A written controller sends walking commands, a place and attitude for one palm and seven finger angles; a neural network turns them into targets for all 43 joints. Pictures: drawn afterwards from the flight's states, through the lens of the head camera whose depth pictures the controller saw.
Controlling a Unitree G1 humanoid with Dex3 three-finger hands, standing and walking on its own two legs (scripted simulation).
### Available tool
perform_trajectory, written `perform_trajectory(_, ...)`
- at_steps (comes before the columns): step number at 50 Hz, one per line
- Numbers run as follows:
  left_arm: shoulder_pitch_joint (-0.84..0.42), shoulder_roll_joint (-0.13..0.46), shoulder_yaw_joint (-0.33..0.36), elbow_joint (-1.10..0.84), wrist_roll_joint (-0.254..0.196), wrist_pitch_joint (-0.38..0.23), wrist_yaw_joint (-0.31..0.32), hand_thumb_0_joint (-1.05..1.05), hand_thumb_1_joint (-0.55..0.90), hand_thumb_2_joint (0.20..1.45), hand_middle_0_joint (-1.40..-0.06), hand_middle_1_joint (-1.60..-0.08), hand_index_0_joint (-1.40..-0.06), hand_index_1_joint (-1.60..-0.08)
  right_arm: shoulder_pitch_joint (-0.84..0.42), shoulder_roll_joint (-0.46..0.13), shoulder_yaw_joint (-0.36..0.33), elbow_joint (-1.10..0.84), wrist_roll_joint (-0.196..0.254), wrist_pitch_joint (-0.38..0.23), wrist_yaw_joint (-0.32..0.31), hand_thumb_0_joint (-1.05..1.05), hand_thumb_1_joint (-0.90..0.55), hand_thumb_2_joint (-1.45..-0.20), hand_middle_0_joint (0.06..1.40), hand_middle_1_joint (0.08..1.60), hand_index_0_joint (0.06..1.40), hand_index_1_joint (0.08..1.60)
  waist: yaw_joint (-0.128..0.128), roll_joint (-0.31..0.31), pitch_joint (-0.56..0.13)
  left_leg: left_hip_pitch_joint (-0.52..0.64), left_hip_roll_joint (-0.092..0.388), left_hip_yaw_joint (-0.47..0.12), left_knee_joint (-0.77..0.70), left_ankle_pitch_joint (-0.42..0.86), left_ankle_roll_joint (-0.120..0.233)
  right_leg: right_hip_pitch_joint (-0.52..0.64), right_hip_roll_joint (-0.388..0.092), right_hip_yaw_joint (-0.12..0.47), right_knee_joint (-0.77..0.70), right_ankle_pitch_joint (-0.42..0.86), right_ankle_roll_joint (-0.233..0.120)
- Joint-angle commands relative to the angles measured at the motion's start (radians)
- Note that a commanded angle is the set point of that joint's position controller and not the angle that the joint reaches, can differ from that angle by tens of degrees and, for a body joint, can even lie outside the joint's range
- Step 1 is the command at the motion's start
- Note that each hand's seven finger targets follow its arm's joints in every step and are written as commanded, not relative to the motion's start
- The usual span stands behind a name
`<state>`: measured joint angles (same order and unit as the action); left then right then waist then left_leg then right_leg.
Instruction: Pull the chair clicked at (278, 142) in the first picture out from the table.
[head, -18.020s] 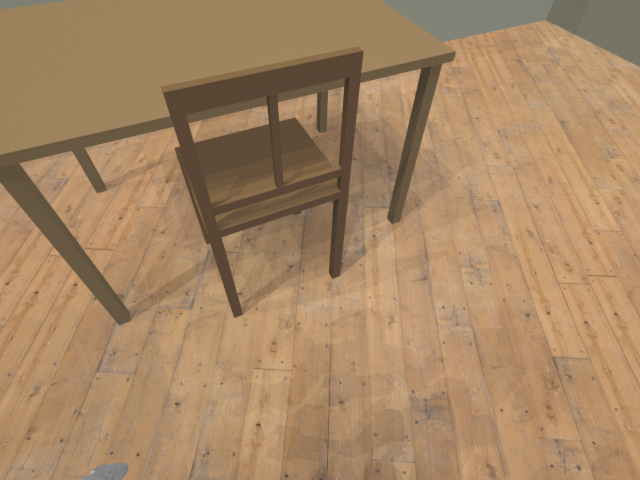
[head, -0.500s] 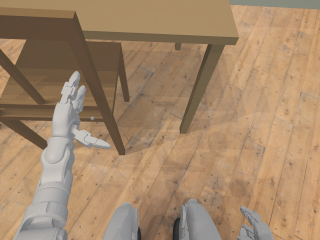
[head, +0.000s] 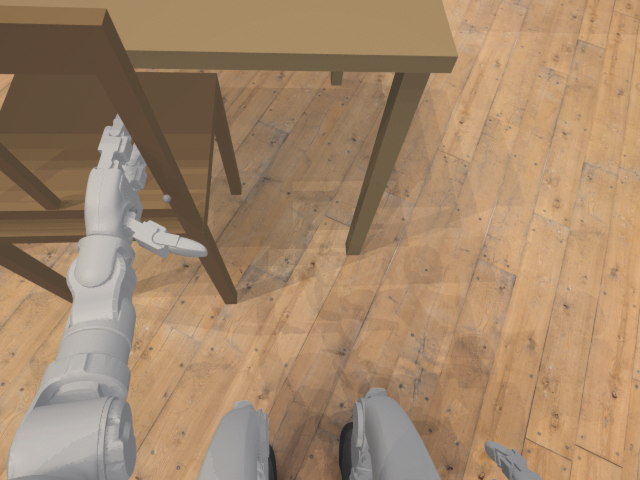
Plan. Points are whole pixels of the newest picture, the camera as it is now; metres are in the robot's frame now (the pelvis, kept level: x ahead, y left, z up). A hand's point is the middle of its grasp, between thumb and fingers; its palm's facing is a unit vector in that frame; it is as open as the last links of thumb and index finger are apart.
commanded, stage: push the fingers through the gap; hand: left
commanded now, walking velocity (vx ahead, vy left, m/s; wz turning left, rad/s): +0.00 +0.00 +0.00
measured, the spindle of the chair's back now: out of the picture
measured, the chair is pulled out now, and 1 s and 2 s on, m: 0.00 0.00 0.01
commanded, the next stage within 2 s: hook a spindle and tug to test in 0.74 s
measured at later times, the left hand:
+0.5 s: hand (170, 171) +0.49 +0.18 +0.03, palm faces +0.01 -1.00 -0.03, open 16.9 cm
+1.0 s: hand (161, 176) +0.48 +0.19 +0.02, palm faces +0.01 -1.00 -0.02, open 16.7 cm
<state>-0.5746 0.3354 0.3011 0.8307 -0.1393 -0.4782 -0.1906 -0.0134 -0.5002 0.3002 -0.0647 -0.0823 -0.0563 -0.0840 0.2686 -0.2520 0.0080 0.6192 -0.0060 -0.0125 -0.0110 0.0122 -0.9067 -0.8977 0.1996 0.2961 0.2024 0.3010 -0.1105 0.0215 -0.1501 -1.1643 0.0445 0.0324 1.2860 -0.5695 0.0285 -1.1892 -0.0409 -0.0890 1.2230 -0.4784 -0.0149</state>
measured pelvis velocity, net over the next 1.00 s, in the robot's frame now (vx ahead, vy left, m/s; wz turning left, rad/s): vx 0.00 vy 0.01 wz -0.01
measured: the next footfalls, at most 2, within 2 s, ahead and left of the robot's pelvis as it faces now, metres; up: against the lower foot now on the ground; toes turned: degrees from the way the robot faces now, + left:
none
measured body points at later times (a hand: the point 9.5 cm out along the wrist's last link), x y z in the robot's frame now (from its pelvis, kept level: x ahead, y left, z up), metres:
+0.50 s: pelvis +0.00 +0.00 -0.01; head +0.16 +0.02 +0.41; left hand +0.48 +0.23 +0.03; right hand +0.05 -0.27 -0.12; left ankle +0.01 +0.10 -0.62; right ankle +0.05 -0.12 -0.62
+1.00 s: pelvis +0.00 +0.01 +0.00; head +0.16 +0.03 +0.42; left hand +0.47 +0.24 +0.03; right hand +0.06 -0.26 -0.12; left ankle +0.01 +0.10 -0.62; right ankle +0.05 -0.12 -0.62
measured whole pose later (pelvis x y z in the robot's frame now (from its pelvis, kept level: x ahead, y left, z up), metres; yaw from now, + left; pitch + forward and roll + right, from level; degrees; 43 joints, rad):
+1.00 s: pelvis +0.00 +0.01 +0.00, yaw -1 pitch +27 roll -3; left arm -0.70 0.39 0.36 0.95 -0.12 -0.48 -0.21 -0.01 -0.50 0.30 -0.10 -0.18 -0.09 -0.19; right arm 0.28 -0.25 0.02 0.61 -0.02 0.04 0.01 0.01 -0.91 -0.90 0.20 0.30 0.20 0.30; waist -0.14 0.02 -0.14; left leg -1.20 0.05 0.03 1.30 -0.58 0.04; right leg -1.22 -0.03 -0.09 1.21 -0.47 0.00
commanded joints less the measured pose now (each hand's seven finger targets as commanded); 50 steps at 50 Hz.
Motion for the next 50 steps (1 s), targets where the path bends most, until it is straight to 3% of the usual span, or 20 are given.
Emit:
perform_trajectory(1,-0.364,0.194,0.033,-0.172,-0.002,-0.070,0.001,0.000,-0.500,0.300,-0.060,-0.080,-0.060,-0.080,0.112,-0.164,-0.056,-0.071,0.001,-0.017,-0.008,0.000,-0.900,-0.900,0.200,0.300,0.200,0.300,-0.014,0.075,-0.487,0.290,-0.029,-0.073,-0.163,0.373,-0.017,0.300,0.040,0.063,-0.127,0.264,-0.005)
perform_trajectory(4,-0.403,0.217,0.051,-0.152,0.002,-0.078,0.007,0.000,-0.500,0.300,-0.060,-0.080,-0.060,-0.080,0.119,-0.165,-0.055,-0.068,-0.002,-0.013,-0.009,0.000,-0.900,-0.900,0.200,0.300,0.200,0.300,-0.021,0.050,-0.484,0.273,-0.030,-0.076,-0.159,0.354,-0.014,0.304,0.042,0.064,-0.127,0.250,-0.005)
perform_trajectory(6,-0.423,0.226,0.059,-0.142,0.010,-0.087,0.012,0.000,-0.500,0.300,-0.060,-0.080,-0.060,-0.080,0.122,-0.165,-0.055,-0.065,-0.006,-0.009,-0.008,0.000,-0.900,-0.900,0.200,0.300,0.200,0.300,-0.019,0.083,-0.496,0.294,-0.029,-0.074,-0.158,0.370,-0.017,0.290,0.042,0.063,-0.124,0.256,-0.005)
perform_trajectory(8,-0.448,0.230,0.064,-0.126,0.011,-0.092,0.013,0.000,-0.500,0.300,-0.060,-0.080,-0.060,-0.080,0.125,-0.165,-0.054,-0.063,-0.008,-0.007,-0.006,0.000,-0.900,-0.900,0.200,0.300,0.200,0.300,-0.025,0.059,-0.503,0.277,-0.031,-0.073,-0.152,0.356,-0.013,0.305,0.043,0.066,-0.128,0.252,-0.003)
perform_trajectory(12,-0.505,0.235,0.058,-0.059,0.024,-0.091,0.004,0.000,-0.500,0.300,-0.060,-0.080,-0.060,-0.080,0.135,-0.167,-0.050,-0.053,-0.011,0.001,-0.005,0.000,-0.900,-0.900,0.200,0.300,0.200,0.300,-0.040,0.080,-0.480,0.271,-0.029,-0.078,-0.148,0.339,-0.014,0.264,0.044,0.063,-0.124,0.228,-0.003)
perform_trajectory(17,-0.572,0.274,0.078,-0.013,0.031,-0.093,-0.004,0.000,-0.500,0.300,-0.060,-0.080,-0.060,-0.080,0.147,-0.173,-0.047,-0.053,-0.014,0.013,-0.005,0.000,-0.900,-0.900,0.200,0.300,0.200,0.300,-0.048,0.099,-0.502,0.266,-0.029,-0.081,-0.136,0.342,-0.011,0.252,0.044,0.064,-0.118,0.225,-0.004)
perform_trajectory(21,-0.504,0.291,0.105,-0.036,0.023,-0.088,-0.013,0.000,-0.500,0.300,-0.060,-0.080,-0.060,-0.080,0.156,-0.173,-0.048,-0.069,-0.015,0.025,0.001,0.000,-0.900,-0.900,0.200,0.300,0.200,0.300,-0.028,0.088,-0.563,0.285,-0.026,-0.080,-0.135,0.408,-0.011,0.305,0.048,0.066,-0.112,0.292,-0.004)
perform_trajectory(24,-0.492,0.267,0.085,-0.023,0.021,-0.071,-0.020,0.000,-0.500,0.300,-0.060,-0.080,-0.060,-0.080,0.156,-0.168,-0.046,-0.073,-0.012,0.034,0.005,0.000,-0.900,-0.900,0.200,0.300,0.200,0.300,-0.036,0.083,-0.519,0.262,-0.026,-0.080,-0.139,0.380,-0.008,0.292,0.049,0.066,-0.120,0.273,-0.004)
perform_trajectory(25,-0.489,0.298,0.111,-0.021,0.022,-0.068,-0.018,0.000,-0.500,0.300,-0.060,-0.080,-0.060,-0.080,0.160,-0.175,-0.047,-0.070,-0.012,0.037,0.004,0.000,-0.900,-0.900,0.200,0.300,0.200,0.300,-0.032,0.074,-0.514,0.259,-0.024,-0.079,-0.142,0.373,-0.009,0.292,0.050,0.064,-0.120,0.267,-0.003)
perform_trajectory(28,-0.536,0.292,0.102,-0.046,0.020,-0.074,-0.011,0.000,-0.500,0.300,-0.060,-0.080,-0.060,-0.080,0.160,-0.172,-0.047,-0.068,-0.011,0.037,0.000,0.000,-0.900,-0.900,0.200,0.300,0.200,0.300,-0.046,0.066,-0.516,0.252,-0.024,-0.080,-0.141,0.356,-0.006,0.290,0.049,0.066,-0.126,0.255,0.001)
perform_trajectory(32,-0.556,0.302,0.103,-0.090,0.022,-0.095,-0.012,0.000,-0.500,0.300,-0.060,-0.080,-0.060,-0.080,0.162,-0.172,-0.049,-0.057,-0.016,0.032,0.000,0.000,-0.900,-0.900,0.200,0.300,0.200,0.300,-0.040,0.130,-0.559,0.322,-0.022,-0.087,-0.137,0.407,-0.014,0.267,0.049,0.061,-0.118,0.269,-0.004)
perform_trajectory(33,-0.530,0.292,0.099,-0.069,0.023,-0.091,-0.014,0.000,-0.500,0.300,-0.060,-0.080,-0.060,-0.080,0.163,-0.173,-0.049,-0.058,-0.016,0.033,0.001,0.000,-0.900,-0.900,0.200,0.300,0.200,0.300,-0.038,0.121,-0.553,0.321,-0.022,-0.090,-0.140,0.408,-0.015,0.268,0.050,0.057,-0.119,0.266,-0.005)
perform_trajectory(34,-0.539,0.289,0.095,-0.063,0.019,-0.088,-0.015,0.000,-0.500,0.300,-0.060,-0.080,-0.060,-0.080,0.166,-0.174,-0.049,-0.054,-0.016,0.032,0.001,0.000,-0.900,-0.900,0.200,0.300,0.200,0.300,-0.052,0.099,-0.541,0.319,-0.020,-0.093,-0.139,0.414,-0.011,0.262,0.052,0.057,-0.121,0.272,-0.004)
perform_trajectory(36,-0.515,0.285,0.096,-0.055,0.019,-0.080,-0.020,0.000,-0.500,0.300,-0.060,-0.080,-0.060,-0.080,0.165,-0.174,-0.049,-0.057,-0.014,0.034,0.001,0.000,-0.900,-0.900,0.200,0.300,0.200,0.300,-0.039,0.119,-0.540,0.319,-0.021,-0.090,-0.142,0.412,-0.014,0.261,0.050,0.055,-0.120,0.270,-0.004)
perform_trajectory(38,-0.512,0.267,0.080,-0.041,0.017,-0.069,-0.024,0.000,-0.500,0.300,-0.060,-0.080,-0.060,-0.080,0.162,-0.173,-0.048,-0.056,-0.013,0.038,0.002,0.000,-0.900,-0.900,0.200,0.300,0.200,0.300,-0.046,0.092,-0.513,0.303,-0.021,-0.091,-0.146,0.399,-0.012,0.264,0.051,0.052,-0.126,0.263,-0.003)
perform_trajectory(40,-0.501,0.287,0.100,-0.050,0.015,-0.069,-0.022,0.000,-0.500,0.300,-0.060,-0.080,-0.060,-0.080,0.163,-0.175,-0.048,-0.059,-0.013,0.038,0.002,0.000,-0.900,-0.900,0.200,0.300,0.200,0.300,-0.035,0.119,-0.525,0.317,-0.022,-0.090,-0.146,0.413,-0.014,0.260,0.050,0.052,-0.123,0.269,-0.006)
perform_trajectory(42,-0.503,0.282,0.095,-0.058,0.013,-0.069,-0.020,0.000,-0.500,0.300,-0.060,-0.080,-0.060,-0.080,0.160,-0.173,-0.047,-0.062,-0.013,0.040,0.003,0.000,-0.900,-0.900,0.200,0.300,0.200,0.300,-0.037,0.100,-0.523,0.313,-0.021,-0.092,-0.147,0.417,-0.014,0.270,0.051,0.051,-0.123,0.273,-0.005)
perform_trajectory(44,-0.516,0.262,0.078,-0.075,0.011,-0.074,-0.021,0.000,-0.500,0.300,-0.095,-0.190,-0.095,-0.190,0.159,-0.171,-0.049,-0.059,-0.014,0.037,0.004,0.000,-0.900,-0.900,0.200,0.300,0.200,0.300,-0.048,0.108,-0.519,0.325,-0.019,-0.096,-0.142,0.426,-0.013,0.251,0.052,0.050,-0.121,0.276,-0.006)
perform_trajectory(47,-0.483,0.249,0.072,-0.102,0.009,-0.078,-0.020,0.000,-0.500,0.300,-0.148,-0.354,-0.148,-0.354,0.152,-0.170,-0.052,-0.064,-0.013,0.038,0.007,0.000,-0.900,-0.900,0.200,0.300,0.200,0.300,-0.034,0.123,-0.546,0.358,-0.019,-0.098,-0.148,0.448,-0.021,0.254,0.052,0.045,-0.122,0.279,-0.007)
perform_trajectory(50,-0.493,0.239,0.063,-0.070,0.012,-0.070,-0.017,0.000,-0.500,0.300,-0.201,-0.518,-0.201,-0.518,0.155,-0.172,-0.050,-0.057,-0.013,0.038,0.007,0.000,-0.900,-0.900,0.200,0.300,0.200,0.300,-0.049,0.109,-0.494,0.344,-0.017,-0.101,-0.151,0.429,-0.020,0.226,0.054,0.042,-0.125,0.261,-0.006)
